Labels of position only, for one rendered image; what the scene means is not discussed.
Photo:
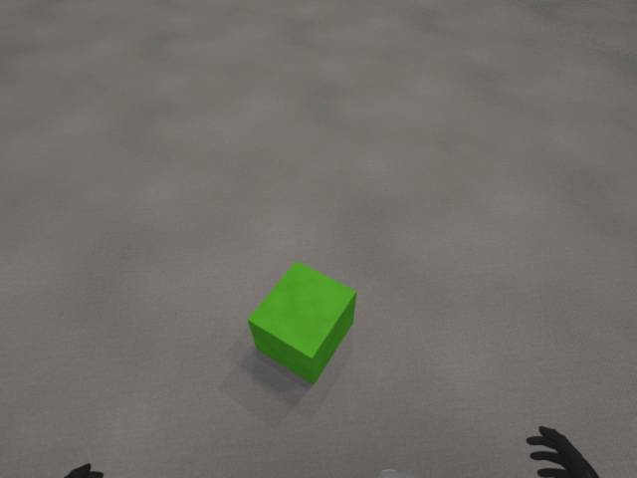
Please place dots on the carton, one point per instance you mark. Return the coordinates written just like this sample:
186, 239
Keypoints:
303, 320

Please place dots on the right robot hand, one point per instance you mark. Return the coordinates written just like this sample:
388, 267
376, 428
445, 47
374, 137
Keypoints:
568, 456

